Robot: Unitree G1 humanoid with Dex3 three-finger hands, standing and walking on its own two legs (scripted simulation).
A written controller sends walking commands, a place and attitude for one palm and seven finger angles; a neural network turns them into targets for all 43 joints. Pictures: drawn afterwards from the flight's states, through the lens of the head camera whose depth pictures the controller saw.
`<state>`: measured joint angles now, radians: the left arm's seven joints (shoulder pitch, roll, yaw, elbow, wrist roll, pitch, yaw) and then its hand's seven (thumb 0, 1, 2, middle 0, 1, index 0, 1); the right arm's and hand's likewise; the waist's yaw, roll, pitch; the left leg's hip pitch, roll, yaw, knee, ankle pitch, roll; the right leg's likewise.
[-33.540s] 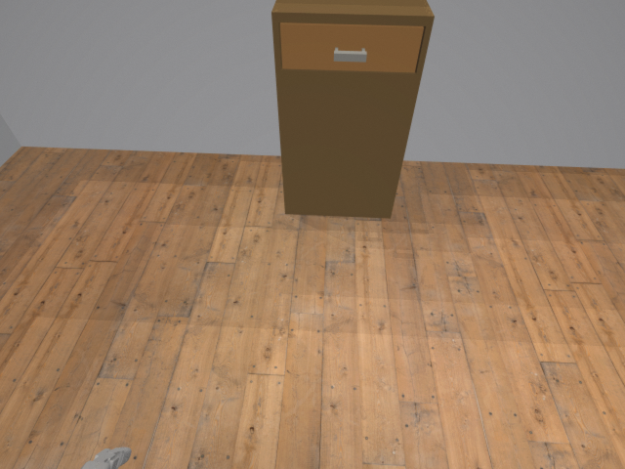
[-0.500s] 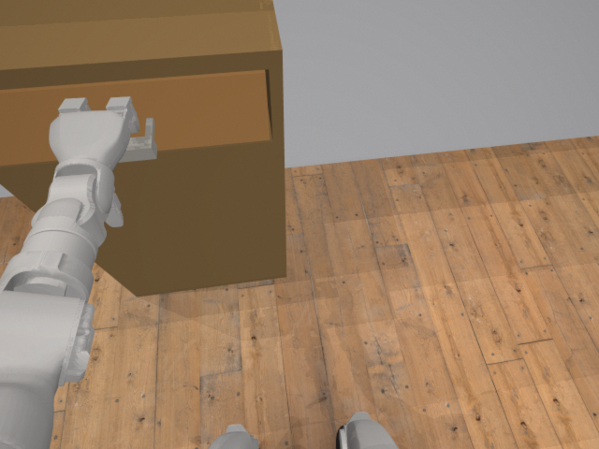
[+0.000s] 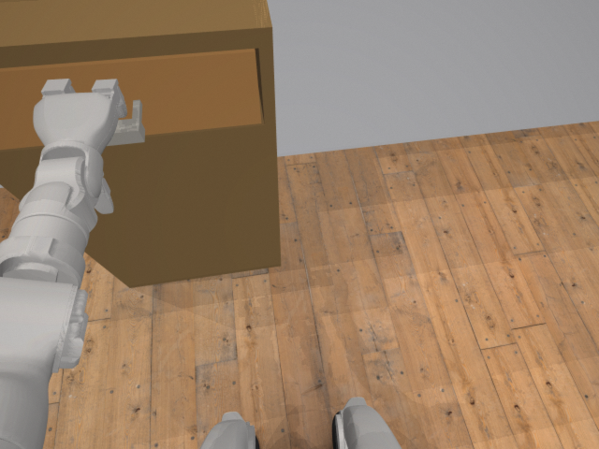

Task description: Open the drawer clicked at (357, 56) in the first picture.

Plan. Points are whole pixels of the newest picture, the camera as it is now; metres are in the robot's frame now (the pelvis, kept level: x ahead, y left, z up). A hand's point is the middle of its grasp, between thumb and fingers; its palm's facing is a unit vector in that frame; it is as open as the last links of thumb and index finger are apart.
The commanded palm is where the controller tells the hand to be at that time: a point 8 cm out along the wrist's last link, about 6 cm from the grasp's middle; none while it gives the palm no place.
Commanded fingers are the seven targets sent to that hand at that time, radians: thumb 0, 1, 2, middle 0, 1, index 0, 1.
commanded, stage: lower the fingers behind the handle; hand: left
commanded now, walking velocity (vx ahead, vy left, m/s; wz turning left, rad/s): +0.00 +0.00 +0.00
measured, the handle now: (105, 122) +0.57 +0.25 +0.04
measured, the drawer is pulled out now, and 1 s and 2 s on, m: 0.00 0.00 0.00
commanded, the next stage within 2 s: lift the fingers back up to retry in 0.02 s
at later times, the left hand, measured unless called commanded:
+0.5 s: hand (99, 135) +0.51 +0.24 +0.08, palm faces +0.02 +0.00 -1.00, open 13.8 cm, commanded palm +0.49 +0.24 +0.13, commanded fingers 0.00 -0.50 0.30 -0.30 -1.20 -0.30 -1.20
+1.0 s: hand (90, 126) +0.51 +0.24 +0.10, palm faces -0.04 +0.02 -1.00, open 13.8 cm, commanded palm +0.49 +0.24 +0.16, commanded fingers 0.00 -0.50 0.30 -0.30 -1.20 -0.30 -1.20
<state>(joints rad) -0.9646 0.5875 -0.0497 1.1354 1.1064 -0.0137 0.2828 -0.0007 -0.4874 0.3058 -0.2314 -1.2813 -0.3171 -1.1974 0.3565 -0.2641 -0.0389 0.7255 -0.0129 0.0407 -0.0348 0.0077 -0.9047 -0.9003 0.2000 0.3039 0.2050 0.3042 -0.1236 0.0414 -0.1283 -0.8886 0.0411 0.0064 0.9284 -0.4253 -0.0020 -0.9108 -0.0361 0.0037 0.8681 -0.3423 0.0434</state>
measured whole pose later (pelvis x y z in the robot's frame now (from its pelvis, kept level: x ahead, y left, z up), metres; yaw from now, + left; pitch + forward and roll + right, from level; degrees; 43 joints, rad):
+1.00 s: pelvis +0.03 -0.01 +0.03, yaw +0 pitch +16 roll -1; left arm -0.82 0.54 -0.02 0.97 1.10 -0.08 0.19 0.00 -0.49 0.31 -0.32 -1.20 -0.32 -1.20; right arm 0.32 -0.27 -0.06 0.69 0.00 0.06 -0.04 0.01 -0.90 -0.90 0.20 0.30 0.20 0.30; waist -0.07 0.05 -0.10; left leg -0.60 0.04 0.02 0.71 -0.38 -0.01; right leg -0.64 -0.03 0.00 0.67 -0.31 0.03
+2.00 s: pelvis +0.02 +0.01 +0.03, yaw -1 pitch +17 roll -1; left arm -0.85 0.56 0.05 0.97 1.11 -0.10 0.22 0.00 -0.49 0.31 -0.32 -1.20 -0.32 -1.20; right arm 0.34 -0.27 -0.04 0.71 -0.01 0.05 -0.03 0.01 -0.90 -0.90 0.20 0.30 0.20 0.30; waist -0.11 0.04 -0.11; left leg -0.65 0.04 0.04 0.75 -0.39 0.00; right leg -0.68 -0.03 0.03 0.69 -0.30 0.05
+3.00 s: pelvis +0.02 +0.00 +0.02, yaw +0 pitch +18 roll -1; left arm -0.90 0.60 0.01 0.99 1.11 -0.18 0.22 0.00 -0.49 0.31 -0.33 -1.20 -0.32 -1.20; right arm 0.36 -0.30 -0.07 0.74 -0.01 0.04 -0.05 0.01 -0.90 -0.90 0.20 0.30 0.20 0.30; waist -0.12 0.03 -0.10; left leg -0.72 0.04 0.00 0.79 -0.39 -0.01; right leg -0.74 -0.03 -0.01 0.73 -0.31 0.04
